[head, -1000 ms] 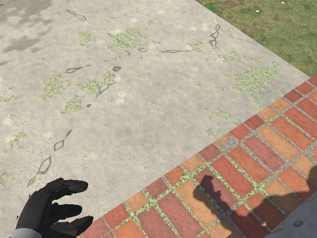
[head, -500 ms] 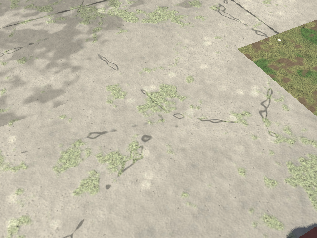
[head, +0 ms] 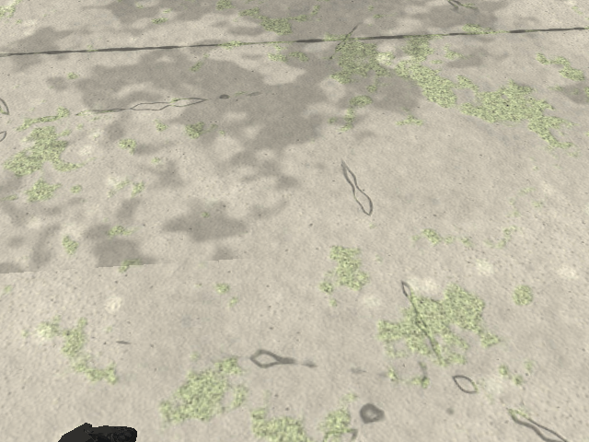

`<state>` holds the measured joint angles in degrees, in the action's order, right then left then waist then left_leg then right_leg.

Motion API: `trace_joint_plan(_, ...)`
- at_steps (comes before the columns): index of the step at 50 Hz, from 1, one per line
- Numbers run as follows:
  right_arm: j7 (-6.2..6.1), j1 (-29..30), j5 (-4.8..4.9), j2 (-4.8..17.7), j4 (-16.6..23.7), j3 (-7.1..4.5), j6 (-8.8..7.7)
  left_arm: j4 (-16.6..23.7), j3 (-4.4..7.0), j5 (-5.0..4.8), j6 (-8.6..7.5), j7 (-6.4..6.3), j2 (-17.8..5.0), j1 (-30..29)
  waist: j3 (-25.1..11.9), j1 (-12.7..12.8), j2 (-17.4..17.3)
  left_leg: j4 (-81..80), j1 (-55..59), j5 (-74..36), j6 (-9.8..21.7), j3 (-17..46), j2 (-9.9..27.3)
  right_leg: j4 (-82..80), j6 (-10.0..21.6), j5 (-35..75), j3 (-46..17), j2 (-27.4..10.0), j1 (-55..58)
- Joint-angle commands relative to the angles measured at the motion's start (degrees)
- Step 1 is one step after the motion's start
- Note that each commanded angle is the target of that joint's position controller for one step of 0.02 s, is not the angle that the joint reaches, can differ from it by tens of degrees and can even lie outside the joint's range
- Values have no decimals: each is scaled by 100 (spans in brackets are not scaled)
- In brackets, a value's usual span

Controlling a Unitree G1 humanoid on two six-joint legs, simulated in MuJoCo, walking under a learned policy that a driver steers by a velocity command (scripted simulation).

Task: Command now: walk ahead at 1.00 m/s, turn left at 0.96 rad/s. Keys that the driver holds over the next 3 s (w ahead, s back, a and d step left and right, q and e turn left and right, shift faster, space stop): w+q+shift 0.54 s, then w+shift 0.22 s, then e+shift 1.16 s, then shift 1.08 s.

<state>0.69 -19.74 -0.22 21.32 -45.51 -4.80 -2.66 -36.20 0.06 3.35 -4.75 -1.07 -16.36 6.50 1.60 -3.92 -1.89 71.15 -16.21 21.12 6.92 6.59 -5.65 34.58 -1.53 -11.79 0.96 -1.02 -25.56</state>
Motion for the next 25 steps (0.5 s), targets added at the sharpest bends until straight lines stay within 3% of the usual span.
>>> trace_joint_plan(1, 174, 758, -185, 178, 779, 70, 37, -157, 299, -13, -36, -23, -583, 1251, -519, 733, 362, 612, -2818, -503, -117, -126, 869, -1973, 834, -1150, -2281, -1723, 2744)
trace_joint_plan(3, 285, 943, -195, -118, 990, 168, 189, -533, 265, -133, -144, 47, -385, 1535, -215, 557, 705, 527, -2925, -514, -157, -183, 1083, -2142, 683, -232, -1449, -1566, 2403)
trace_joint_plan(5, 346, 1261, -197, -212, 1245, 238, 273, -684, 260, -215, -230, 121, -339, 1559, -63, 434, 717, 383, -3119, -788, -173, -294, 1169, -2331, 585, 695, -715, -1534, 2229)
trace_joint_plan(8, 414, 1730, -170, -154, 1538, 300, 296, -765, 286, -179, -315, 134, -494, 1276, 241, 229, 708, -427, -2942, -1700, -187, -531, 1149, -2661, 451, 1531, 386, -1283, 1821)
trace_joint_plan(10, 488, 2147, -164, -116, 1635, 337, 295, -884, 312, -175, -326, 126, -620, 1390, 538, 301, 459, -1448, -2604, -2128, -82, -986, 1024, -2875, 346, 1970, 986, -1077, 1797)
trace_joint_plan(11, 517, 2250, -145, -159, 1593, 359, 294, -952, 322, -168, -314, 117, -672, 1555, 563, 385, 355, -1781, -2381, -2194, 20, -1285, 864, -2831, 245, 2634, 1299, -940, 1944)
trace_joint_plan(12, 542, 2406, -151, -246, 1682, 404, 268, -977, 349, -150, -317, 104, -848, 1672, 694, 367, 454, -2247, -2116, -2134, 139, -1485, 810, -2660, 194, 3696, 1440, -1073, 2017)
trace_joint_plan(14, 501, 2300, -179, -98, 1562, 357, 235, -1024, 410, -172, -233, 31, -1093, 1926, 395, 257, 600, -2597, -1548, -1864, 351, -1900, 326, -1971, 119, 6201, 1578, -1112, 2676)
trace_joint_plan(15, 455, 1903, -163, 35, 1442, 303, 216, -990, 458, -160, -142, -25, -1265, 1916, 86, -1, 759, -2688, -1061, -1583, 441, -1919, 131, -1321, 116, 6998, 1549, -1230, 2863)
trace_joint_plan(16, 406, 1069, -158, 230, 1221, 203, 190, -941, 507, -135, -32, -69, -1434, 1774, -379, -479, 841, -2710, -116, -1314, 571, -1814, -45, -189, 174, 7501, 1479, -1388, 2763)
trace_joint_plan(17, 316, -186, -143, 479, 829, 44, 153, -794, 537, -123, 59, -65, -1518, 1505, -935, -1007, 838, -2923, 1324, -1104, 769, -1514, -164, 1390, 282, 7269, 1326, -1470, 2184)
trace_joint_plan(18, 159, -814, -101, 728, 508, -142, 154, -730, 534, -79, 99, 0, -1362, 1432, -1119, -1104, 298, -3364, 2682, -834, 924, -897, -14, 3409, 225, 3899, 1296, -978, 920)
trace_joint_plan(19, 47, -321, 22, 1241, 573, -263, 234, -437, 316, 23, 68, 84, -459, 1426, -727, -383, -1047, -3366, 2994, -1616, 1151, 991, 1070, 5659, 82, -1609, 1162, -1, -914)
trace_joint_plan(20, 42, -335, -155, 1627, 867, -353, 327, 289, 324, -158, -56, 96, -736, 1406, -2069, -262, -1015, -4675, 4423, -557, 2258, 3646, 1891, 6455, -38, -1652, -181, 263, -2392)
trace_joint_plan(21, -26, -398, -124, 1350, 857, -352, 334, 351, 285, -126, -199, 102, -901, 844, -1574, -378, -13, -5507, 3905, 145, 2020, 4031, 2014, 5927, -3, -1143, -580, -103, -2726)
trace_joint_plan(22, -78, -243, -107, 1055, 721, -286, 278, 315, 252, -146, -253, 96, -869, 750, -618, -74, 411, -5727, 2842, -70, 1816, 3647, 1863, 5253, 4, -890, -570, -306, -2587)
trace_joint_plan(23, -105, -87, -90, 888, 646, -232, 181, 276, 221, -59, -211, 73, -788, 661, -242, 219, 733, -5740, 1939, -646, 1667, 3177, 1584, 4779, -54, -983, -567, -462, -2157)
trace_joint_plan(25, -135, 184, -66, 611, 666, -101, 6, 166, 201, 96, 53, 65, -734, 970, 32, 670, 822, -5778, 611, -1403, 1571, 2382, 1201, 4068, -236, -1306, -587, -659, -1387)
